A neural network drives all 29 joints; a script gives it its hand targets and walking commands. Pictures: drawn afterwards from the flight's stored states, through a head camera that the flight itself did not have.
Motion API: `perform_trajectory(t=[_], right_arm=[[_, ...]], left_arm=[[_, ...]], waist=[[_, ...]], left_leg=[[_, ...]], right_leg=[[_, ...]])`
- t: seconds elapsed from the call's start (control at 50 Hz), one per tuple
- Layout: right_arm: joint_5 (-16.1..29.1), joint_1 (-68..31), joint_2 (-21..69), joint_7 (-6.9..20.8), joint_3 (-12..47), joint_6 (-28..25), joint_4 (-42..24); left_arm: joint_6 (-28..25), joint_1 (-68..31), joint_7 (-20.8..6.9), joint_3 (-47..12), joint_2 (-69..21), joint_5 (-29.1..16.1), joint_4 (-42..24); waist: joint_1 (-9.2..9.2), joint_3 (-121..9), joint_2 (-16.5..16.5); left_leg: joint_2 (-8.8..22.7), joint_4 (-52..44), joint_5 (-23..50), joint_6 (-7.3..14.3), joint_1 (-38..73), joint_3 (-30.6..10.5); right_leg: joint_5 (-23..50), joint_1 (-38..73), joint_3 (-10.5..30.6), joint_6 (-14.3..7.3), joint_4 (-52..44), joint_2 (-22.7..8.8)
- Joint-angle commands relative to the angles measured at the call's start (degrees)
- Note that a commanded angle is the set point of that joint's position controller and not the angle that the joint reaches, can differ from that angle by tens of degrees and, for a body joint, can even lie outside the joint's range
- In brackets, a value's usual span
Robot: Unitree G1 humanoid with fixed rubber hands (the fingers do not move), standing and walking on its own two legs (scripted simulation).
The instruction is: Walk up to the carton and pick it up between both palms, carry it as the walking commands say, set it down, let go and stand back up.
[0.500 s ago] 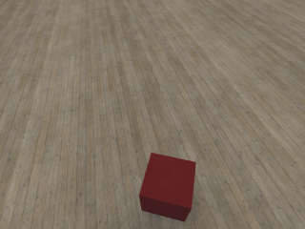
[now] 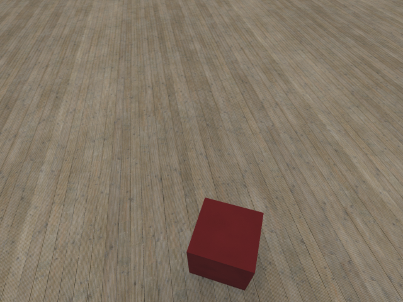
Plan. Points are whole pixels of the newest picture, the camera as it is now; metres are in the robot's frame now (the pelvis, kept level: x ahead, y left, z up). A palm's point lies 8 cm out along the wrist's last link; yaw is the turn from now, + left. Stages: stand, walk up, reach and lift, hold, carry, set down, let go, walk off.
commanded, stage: walk up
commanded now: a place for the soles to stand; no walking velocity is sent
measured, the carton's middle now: (224, 244) +0.47 -0.07 -0.62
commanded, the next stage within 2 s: reach and lift in 0.04 s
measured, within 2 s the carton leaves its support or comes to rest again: neither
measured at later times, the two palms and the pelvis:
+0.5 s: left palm (130, 256) +0.25 +0.20 -0.12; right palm out of the picture +0.13 -0.28 -0.12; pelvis +0.01 +0.03 -0.03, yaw -9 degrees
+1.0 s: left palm (134, 222) +0.35 +0.22 -0.15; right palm (320, 259) +0.26 -0.26 -0.16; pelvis -0.05 +0.03 -0.08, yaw -5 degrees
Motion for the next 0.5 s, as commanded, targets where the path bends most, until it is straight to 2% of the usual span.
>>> perform_trajectory(t=[0.0,0.02,0.04,0.06,0.08,0.1,0.12,0.14,0.16,0.18,0.2,0.22,0.24,0.26,0.28,0.3,0.32,0.34,0.36,0.38,0.4,0.42,0.46,0.48], right_arm=[[-0.51,3.34,-4.57,-0.02,-1.08,-0.55,-2.59],[-0.82,3.86,-4.78,0.13,-1.21,-0.64,-2.11],[2.92,-14.37,-3.19,0.84,0.92,0.92,-13.58],[5.58,-25.03,-2.03,0.89,4.09,3.30,-13.67],[6.17,-26.01,-2.09,0.32,1.60,6.18,-11.60],[4.78,-23.71,-3.49,-0.22,-0.56,8.92,-9.57],[5.24,-22.35,-4.88,-0.12,-0.74,12.17,-9.46],[5.01,-19.74,-7.89,0.64,-1.69,15.62,-8.22],[2.26,-17.05,-11.23,1.45,-3.86,18.19,-6.24],[0.76,-17.04,-13.88,2.35,-6.31,20.65,-6.38],[0.05,-15.41,-16.11,3.07,-7.37,22.80,-4.58],[-0.16,-14.11,-17.02,3.68,-7.50,23.97,-4.88],[0.85,-12.56,-15.91,4.48,-6.55,24.47,-6.39],[1.30,-12.71,-15.90,5.05,-5.24,24.01,-8.93],[1.44,-14.39,-14.87,5.64,-4.07,23.38,-12.32],[2.58,-16.53,-13.44,6.36,-4.59,21.84,-16.53],[3.59,-18.20,-12.44,7.00,-3.75,20.22,-18.29],[4.80,-19.57,-11.60,7.45,-3.27,18.52,-17.42],[5.28,-22.06,-11.85,7.78,-4.07,16.39,-18.11],[5.14,-22.62,-10.95,7.71,-4.63,14.96,-17.45],[6.28,-23.88,-10.64,7.87,-4.49,13.80,-17.32],[6.35,-24.98,-10.88,7.80,-5.06,13.25,-17.99],[6.04,-21.77,-10.80,7.10,-5.44,13.36,-14.52],[6.49,-22.98,-11.62,6.52,-4.97,13.25,-16.21]], left_arm=[[-0.33,-1.85,0.69,0.80,5.42,-0.24,-4.14],[-0.16,-2.19,0.85,0.59,5.23,-0.14,-4.04],[0.13,-21.14,0.24,-0.82,11.79,-5.22,-19.13],[1.70,-29.88,0.76,-0.85,10.05,-9.52,-19.70],[3.72,-31.83,1.13,-3.39,8.73,-12.07,-19.74],[5.70,-36.07,1.19,-5.91,7.06,-12.11,-20.72],[8.41,-33.77,0.96,-6.95,5.74,-12.44,-19.56],[11.69,-30.85,0.79,-5.76,5.80,-12.30,-15.88],[14.47,-25.36,1.48,-6.00,4.10,-10.73,-13.15],[17.31,-23.51,2.06,-5.14,3.25,-9.34,-13.22],[20.33,-17.25,2.40,-4.18,2.55,-6.49,-9.18],[22.17,-13.37,2.72,-2.45,1.24,-3.67,-7.93],[23.05,-11.07,2.72,-1.24,0.99,-1.96,-10.12],[23.52,-8.10,2.59,0.29,0.94,-1.07,-11.56],[22.94,-8.17,2.32,0.25,-0.78,-0.40,-13.74],[21.84,-10.16,1.87,2.41,0.51,-0.01,-15.54],[20.45,-13.04,1.95,3.36,0.62,-0.72,-16.68],[18.75,-14.33,1.77,2.74,-1.03,-1.92,-17.02],[16.59,-22.18,1.58,1.87,0.61,-3.04,-20.45],[14.77,-25.07,1.78,3.19,1.96,-4.07,-20.08],[13.62,-28.60,1.78,2.71,3.23,-5.13,-21.78],[13.05,-27.06,2.01,3.16,3.27,-5.73,-21.37],[13.03,-24.69,1.53,4.04,4.94,-4.48,-20.24],[12.87,-24.31,1.02,3.58,5.58,-4.29,-18.90]], waist=[[-1.16,0.67,-4.93],[-2.06,1.85,-4.06],[-9.39,-2.44,-6.58],[-5.17,2.24,-0.19],[-5.74,1.34,2.89],[-7.46,-2.09,1.02],[-6.37,-3.60,2.60],[-4.40,-4.02,5.28],[-4.12,-2.18,5.11],[-3.81,-3.18,4.80],[-2.11,-3.80,5.99],[-1.17,-5.46,5.97],[0.10,-11.67,5.34],[1.07,-16.24,6.03],[1.84,-18.44,2.38],[1.99,-21.83,0.79],[3.34,-24.83,0.13],[3.15,-23.48,0.37],[1.10,-21.72,-1.89],[1.04,-18.48,-2.71],[1.22,-19.85,-3.81],[1.43,-20.54,-5.53],[1.08,-23.86,-3.78],[0.22,-25.60,-6.43]], left_leg=[[2.28,3.55,-1.33,1.47,1.22,5.67],[3.09,0.50,1.42,1.64,2.25,5.11],[-3.42,1.08,-4.57,0.48,2.11,15.05],[2.84,-0.01,-8.45,1.53,-4.36,15.64],[2.68,-2.18,-14.19,2.78,-8.93,15.38],[3.02,-4.54,-16.58,3.63,-9.80,13.99],[4.43,-8.78,-17.73,4.84,-15.71,12.54],[6.21,-13.15,-19.14,3.97,-22.36,10.20],[7.58,-15.71,-20.14,3.32,-27.20,10.45],[8.72,-16.65,-18.19,2.66,-28.98,9.36],[8.85,-15.70,-15.05,2.40,-28.55,9.63],[8.41,-12.89,-8.74,1.98,-27.00,10.29],[6.84,-8.98,-1.67,1.76,-20.81,12.36],[5.32,-5.48,5.96,1.79,-15.42,12.75],[4.65,-3.64,6.97,1.87,-12.60,12.57],[3.88,-1.71,8.45,1.92,-12.39,13.02],[3.76,0.02,13.43,1.63,-12.39,13.75],[3.68,1.07,13.99,1.36,-13.59,13.04],[3.19,2.11,10.45,0.98,-16.93,13.38],[3.12,1.96,9.95,1.29,-19.29,11.75],[2.75,3.09,7.05,1.35,-19.92,12.23],[2.93,2.98,7.31,1.80,-20.08,11.27],[1.32,5.14,8.11,1.66,-21.77,11.01],[0.88,6.94,8.31,2.02,-22.08,11.03]], right_leg=[[-10.22,-2.53,15.48,-3.98,-15.81,-15.08],[-8.78,-3.40,13.72,-3.00,-13.83,-13.73],[-16.84,-14.81,13.15,-0.40,-18.12,-3.64],[-16.57,-14.03,13.65,2.32,-6.34,-1.79],[-19.81,-11.18,15.17,2.40,-4.87,-1.60],[-19.93,-8.04,14.11,2.65,-5.91,-1.66],[-14.31,-3.52,11.03,2.15,-3.00,0.14],[-10.68,2.07,10.45,1.68,0.14,0.91],[-7.30,3.06,10.60,1.50,4.08,2.60],[-4.23,3.21,11.21,1.62,6.64,3.73],[-1.90,4.48,11.71,0.78,7.89,3.63],[0.89,2.45,12.17,0.16,8.63,3.45],[2.32,1.66,12.67,-0.59,7.49,3.94],[2.93,0.12,13.69,-1.06,6.75,3.56],[2.98,-1.29,13.90,-0.82,6.42,3.90],[5.16,-0.47,14.21,-0.02,7.00,4.43],[8.23,-0.57,14.21,0.48,8.17,4.66],[9.06,-2.01,13.76,0.54,9.26,4.65],[9.11,-3.85,12.89,0.82,9.84,4.86],[10.50,-6.87,13.12,1.36,11.76,5.05],[10.35,-5.81,13.03,1.66,11.94,4.67],[11.21,-6.41,12.70,2.46,13.22,4.56],[17.05,-5.76,14.36,2.51,13.97,3.75],[19.73,-5.53,14.84,3.05,14.71,3.60]])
